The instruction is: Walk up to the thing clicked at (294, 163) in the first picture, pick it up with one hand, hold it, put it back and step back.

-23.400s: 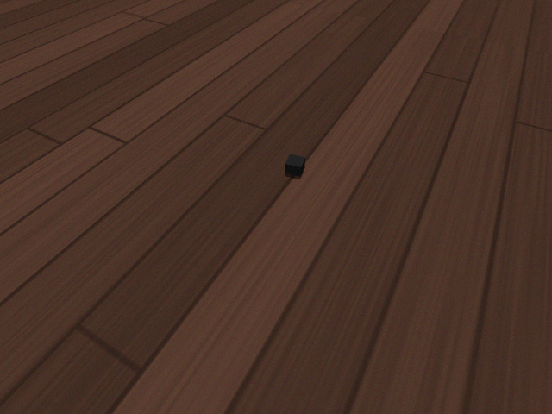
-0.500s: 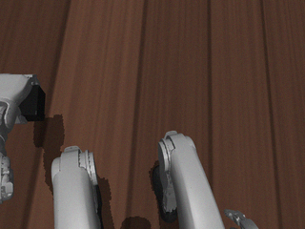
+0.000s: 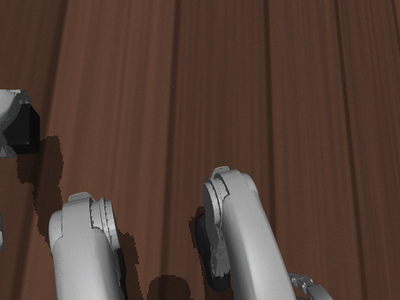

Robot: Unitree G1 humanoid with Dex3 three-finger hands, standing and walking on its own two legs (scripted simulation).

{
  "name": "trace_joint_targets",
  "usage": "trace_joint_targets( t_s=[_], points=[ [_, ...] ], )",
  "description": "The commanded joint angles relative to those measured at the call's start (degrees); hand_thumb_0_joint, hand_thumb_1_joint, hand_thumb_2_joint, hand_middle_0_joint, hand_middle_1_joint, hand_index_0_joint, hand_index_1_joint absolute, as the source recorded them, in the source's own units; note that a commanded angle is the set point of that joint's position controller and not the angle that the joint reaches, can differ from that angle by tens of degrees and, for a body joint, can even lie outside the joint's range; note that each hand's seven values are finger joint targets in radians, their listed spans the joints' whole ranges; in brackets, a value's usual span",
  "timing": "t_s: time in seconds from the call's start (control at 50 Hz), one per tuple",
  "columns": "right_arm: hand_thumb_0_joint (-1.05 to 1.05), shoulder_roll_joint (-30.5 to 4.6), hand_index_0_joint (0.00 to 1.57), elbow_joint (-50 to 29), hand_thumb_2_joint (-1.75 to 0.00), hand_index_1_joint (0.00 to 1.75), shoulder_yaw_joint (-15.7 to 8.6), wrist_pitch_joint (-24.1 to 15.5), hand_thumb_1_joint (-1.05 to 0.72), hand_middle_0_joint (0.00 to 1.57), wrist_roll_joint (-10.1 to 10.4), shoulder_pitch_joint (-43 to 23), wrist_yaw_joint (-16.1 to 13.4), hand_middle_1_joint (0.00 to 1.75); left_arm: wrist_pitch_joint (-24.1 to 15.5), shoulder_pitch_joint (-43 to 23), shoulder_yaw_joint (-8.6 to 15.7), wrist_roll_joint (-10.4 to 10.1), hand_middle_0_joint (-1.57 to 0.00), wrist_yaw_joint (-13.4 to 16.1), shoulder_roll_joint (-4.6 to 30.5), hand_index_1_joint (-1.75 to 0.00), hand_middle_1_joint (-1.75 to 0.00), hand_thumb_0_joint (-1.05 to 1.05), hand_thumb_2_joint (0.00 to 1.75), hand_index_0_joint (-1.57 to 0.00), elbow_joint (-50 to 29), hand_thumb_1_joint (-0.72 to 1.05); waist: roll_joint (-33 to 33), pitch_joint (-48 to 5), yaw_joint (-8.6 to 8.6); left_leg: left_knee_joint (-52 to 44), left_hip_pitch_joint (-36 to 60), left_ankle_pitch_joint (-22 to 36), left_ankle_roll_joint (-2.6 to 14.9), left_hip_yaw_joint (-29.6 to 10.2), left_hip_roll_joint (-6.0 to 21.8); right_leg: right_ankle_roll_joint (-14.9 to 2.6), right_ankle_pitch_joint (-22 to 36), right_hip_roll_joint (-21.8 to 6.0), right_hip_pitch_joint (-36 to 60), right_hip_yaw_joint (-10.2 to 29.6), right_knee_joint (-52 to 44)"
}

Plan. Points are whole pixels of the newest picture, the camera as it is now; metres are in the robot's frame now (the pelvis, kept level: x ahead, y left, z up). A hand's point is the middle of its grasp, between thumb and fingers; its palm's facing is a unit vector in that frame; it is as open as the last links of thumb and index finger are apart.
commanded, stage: lower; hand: left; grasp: from above
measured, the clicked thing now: (9, 130) +0.46 +0.31 -0.21
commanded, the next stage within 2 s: rest in 0.26 s
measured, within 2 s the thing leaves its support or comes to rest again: rests again in 0.90 s
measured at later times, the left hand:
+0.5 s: hand (16, 134) +0.46 +0.30 -0.23, palm faces -0.48 -0.03 -0.88, open 11.1 cm
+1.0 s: hand (25, 138) +0.46 +0.30 -0.27, palm faces -0.48 -0.06 -0.88, open 11.1 cm
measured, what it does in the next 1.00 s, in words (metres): stands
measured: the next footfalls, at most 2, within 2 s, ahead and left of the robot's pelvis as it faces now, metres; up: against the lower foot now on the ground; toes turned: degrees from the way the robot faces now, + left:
none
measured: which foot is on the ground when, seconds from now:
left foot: down 0.00-1.00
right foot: down 0.00-1.00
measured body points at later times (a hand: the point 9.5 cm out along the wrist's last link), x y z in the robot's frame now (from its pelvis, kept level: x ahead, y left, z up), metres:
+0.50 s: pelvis +0.00 +0.00 -0.03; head +0.27 +0.08 +0.32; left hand +0.48 +0.30 -0.18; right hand +0.04 -0.28 -0.12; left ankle +0.07 +0.13 -0.31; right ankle +0.10 -0.13 -0.30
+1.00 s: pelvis +0.00 +0.00 -0.04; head +0.28 +0.10 +0.30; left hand +0.48 +0.30 -0.22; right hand +0.05 -0.28 -0.12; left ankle +0.07 +0.13 -0.31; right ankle +0.10 -0.13 -0.30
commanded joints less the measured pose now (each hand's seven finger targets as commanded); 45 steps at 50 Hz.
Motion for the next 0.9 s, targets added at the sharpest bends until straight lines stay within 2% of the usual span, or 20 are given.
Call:
trace_joint_targets(
  t_s=[0.0,0.06,0.1,0.12,0.16,0.18,0.26,0.36,0.4,0.42,0.58,0.62,0.66,0.7,0.74,0.76,0.8,0.84,0.86,0.88],
  points=[
    [0.00,-15.0,0.20,-0.3,-0.90,0.30,-4.0,0.1,-0.91,0.20,-0.1,12.1,-0.5,0.30,-0.6,-19.4,1.2,-1.5,-1.01,2.4,15.8,-0.78,-0.79,0.00,0.94,-1.01,-7.1,0.65,18.4,-39.3,-0.73,-12.3,31.5,13.3,2.12,5.3,-0.5,-5.14,15.4,1.3,16.2,-6.5,-11.5],
    [0.00,-15.4,0.20,-0.2,-0.90,0.30,-3.4,0.0,-0.92,0.20,-0.6,12.2,-0.4,0.30,-1.4,-18.4,1.6,-1.1,-1.02,2.9,16.7,-0.79,-0.79,0.00,0.94,-1.03,-6.1,0.67,19.0,-38.5,-0.76,-11.6,31.6,13.9,1.91,5.3,-0.6,-4.99,15.6,1.3,16.4,-6.7,-10.8],
    [0.00,-15.8,0.20,-0.3,-0.90,0.30,-3.4,0.0,-0.92,0.20,-0.9,12.1,-0.4,0.30,-2.3,-20.3,2.5,-0.8,-1.03,3.3,18.7,-0.81,-0.82,0.00,0.97,-1.04,-8.6,0.69,21.3,-40.8,-0.73,-10.9,33.3,15.2,1.69,5.1,-0.4,-4.95,16.6,1.5,16.9,-7.0,-9.9],
    [0.00,-15.9,0.20,-0.3,-0.90,0.30,-3.2,0.0,-0.92,0.20,-1.0,12.2,-0.2,0.30,-2.2,-17.8,2.7,-0.5,-1.04,3.6,18.3,-0.83,-0.83,0.00,0.97,-1.04,-6.4,0.70,21.4,-39.9,-0.55,-11.1,33.9,15.8,1.56,4.9,-0.5,-5.04,16.6,1.4,16.2,-7.1,-9.3],
    [0.00,-16.1,0.20,-0.4,-0.90,0.30,-3.3,0.0,-0.91,0.20,-1.3,11.6,-0.2,0.30,-3.2,-20.9,3.6,-0.4,-1.03,4.6,20.1,-0.84,-0.85,0.00,0.99,-1.04,-9.5,0.70,22.9,-42.3,-0.71,-10.4,33.9,15.7,1.49,5.0,-0.4,-5.07,16.9,1.7,16.7,-7.3,-8.7],
    [0.00,-16.2,0.20,-0.4,-0.90,0.30,-3.3,-0.1,-0.92,0.20,-1.4,11.4,-0.2,0.30,-2.9,-18.5,3.8,-0.4,-1.04,5.1,19.5,-0.83,-0.84,0.00,0.98,-1.04,-6.1,0.71,21.4,-40.0,-0.90,-10.0,33.1,15.4,1.57,5.0,-0.4,-5.10,16.4,1.6,15.5,-7.4,-8.5],
    [0.00,-16.2,0.20,0.0,-0.90,0.30,-2.5,-0.3,-0.91,0.20,-2.1,10.9,0.0,0.30,-3.3,-19.9,3.4,1.1,-1.01,6.8,20.2,-0.84,-0.86,0.00,0.97,-1.03,-4.5,0.70,21.9,-38.2,-1.98,-9.0,30.9,12.6,1.75,5.0,-0.2,-4.97,15.1,2.0,15.0,-7.7,-8.2],
    [0.00,-16.8,0.20,0.1,-0.89,0.30,-1.9,-1.0,-0.90,0.20,-2.6,10.4,0.0,0.30,-2.2,-19.7,3.9,1.0,-0.98,8.4,21.2,-0.81,-0.83,0.00,0.95,-1.00,-3.4,0.67,21.4,-36.4,-2.33,-8.2,28.5,11.0,1.93,5.1,-0.2,-4.86,13.9,2.0,14.5,-7.9,-8.0],
    [0.00,-16.5,0.20,0.3,-0.90,0.30,-1.4,-1.4,-0.90,0.20,-2.5,10.0,0.1,0.30,-1.8,-20.3,2.5,1.3,-0.95,8.2,20.6,-0.79,-0.81,0.00,0.91,-0.97,-1.9,0.63,21.9,-35.6,-2.71,-7.7,28.3,10.5,1.93,4.8,-0.1,-5.01,13.7,2.3,13.7,-7.9,-7.5],
    [0.00,-17.1,0.20,0.2,-0.89,0.30,-1.6,-1.4,-0.90,0.20,-2.8,10.3,0.0,0.30,-1.8,-19.9,3.6,0.9,-0.95,8.5,20.9,-0.79,-0.80,0.00,0.93,-0.97,-2.1,0.62,20.8,-37.0,-2.85,-7.4,29.2,11.7,1.96,4.6,-0.1,-4.67,14.5,2.2,14.4,-8.5,-7.5],
    [0.00,-17.9,0.20,0.0,-0.90,0.30,0.2,-2.2,-0.90,0.20,-3.4,9.6,0.4,0.30,-1.2,-17.7,3.7,0.0,-0.93,8.9,22.7,-0.79,-0.82,0.00,0.90,-0.95,-0.8,0.61,21.7,-37.0,-3.06,-6.1,29.5,15.3,1.65,3.8,0.1,-4.81,17.8,2.8,16.6,-9.1,-6.1],
    [0.00,-18.3,0.20,-0.2,-0.90,0.30,0.4,-2.3,-0.90,0.20,-3.6,9.7,0.6,0.30,-1.3,-17.4,3.9,0.1,-0.93,8.9,23.1,-0.80,-0.82,0.00,0.91,-0.95,-1.3,0.61,22.7,-37.2,-3.59,-5.7,30.2,17.1,1.50,3.6,0.2,-4.74,19.2,2.8,17.2,-9.4,-5.5],
    [0.00,-18.3,0.20,-0.6,-0.90,0.30,0.6,-2.2,-0.90,0.20,-3.4,8.8,0.6,0.30,-1.6,-16.6,4.4,0.3,-0.95,9.3,24.2,-0.78,-0.80,0.00,0.92,-0.96,-1.2,0.62,23.2,-38.0,-2.98,-5.8,30.3,17.3,1.38,3.4,0.3,-4.93,19.5,3.0,17.6,-9.4,-5.1],
    [0.00,-18.5,0.20,-0.4,-0.90,0.30,1.0,-2.4,-0.90,0.20,-4.0,8.7,0.9,0.30,-1.7,-17.2,3.7,0.5,-0.94,9.7,23.1,-0.79,-0.82,0.00,0.89,-0.96,0.3,0.63,22.7,-34.6,-4.22,-4.9,28.8,15.7,1.35,3.6,0.4,-5.13,18.2,3.0,15.9,-9.7,-5.5],
    [0.00,-19.2,0.20,-1.0,-0.90,0.30,1.1,-2.5,-0.90,0.20,-4.0,8.2,0.7,0.30,-2.3,-17.0,4.8,0.8,-0.95,10.2,24.8,-0.78,-0.80,0.00,0.92,-0.96,-0.4,0.63,23.0,-33.4,-3.90,-5.1,28.1,14.5,1.18,3.4,0.3,-5.38,16.8,3.0,15.3,-10.1,-5.6],
    [0.00,-18.8,0.20,-1.0,-0.90,0.30,1.3,-2.5,-0.90,0.20,-4.0,8.1,0.7,0.30,-2.3,-16.4,4.8,0.9,-0.95,10.3,24.9,-0.78,-0.79,0.00,0.92,-0.96,-1.0,0.62,24.1,-34.7,-3.28,-5.4,29.7,14.9,1.22,3.4,0.4,-5.17,17.3,3.1,16.1,-9.9,-5.6],
    [0.00,-18.8,0.20,-1.5,-0.89,0.30,1.6,-2.8,-0.90,0.20,-4.5,8.0,0.9,0.30,-2.3,-16.7,5.1,1.7,-0.96,11.1,26.1,-0.79,-0.80,0.00,0.93,-0.97,-1.4,0.64,24.5,-36.1,-3.92,-4.9,30.2,15.8,1.37,3.4,0.7,-4.80,19.0,3.3,18.0,-9.7,-5.0],
    [0.00,-18.9,0.20,-0.7,-0.90,0.30,1.6,-2.7,-0.90,0.20,-4.4,8.2,1.1,0.30,-2.2,-16.3,4.9,1.3,-0.96,11.7,25.1,-0.79,-0.80,0.00,0.93,-0.98,-1.3,0.64,24.7,-36.4,-3.71,-5.5,30.3,16.0,1.22,3.1,0.7,-4.82,18.9,3.3,17.4,-10.1,-4.8],
    [0.00,-18.7,0.20,-0.8,-0.90,0.30,2.0,-3.0,-0.90,0.20,-4.8,7.8,1.3,0.30,-1.9,-16.1,3.8,1.5,-0.96,11.8,24.3,-0.81,-0.83,0.00,0.93,-0.98,1.5,0.65,24.4,-34.8,-4.89,-4.7,29.9,15.4,1.40,3.1,0.8,-4.74,18.6,3.4,16.5,-10.1,-4.6],
    [0.00,-18.9,0.20,-0.7,-0.90,0.30,2.1,-3.2,-0.90,0.20,-5.0,7.6,1.4,0.30,-1.9,-16.5,3.8,0.9,-0.96,12.1,23.6,-0.81,-0.83,0.00,0.95,-0.98,1.4,0.64,24.2,-34.5,-4.85,-5.0,29.3,15.1,1.31,2.8,0.8,-4.71,18.3,3.5,16.4,-10.5,-4.7]
  ],
)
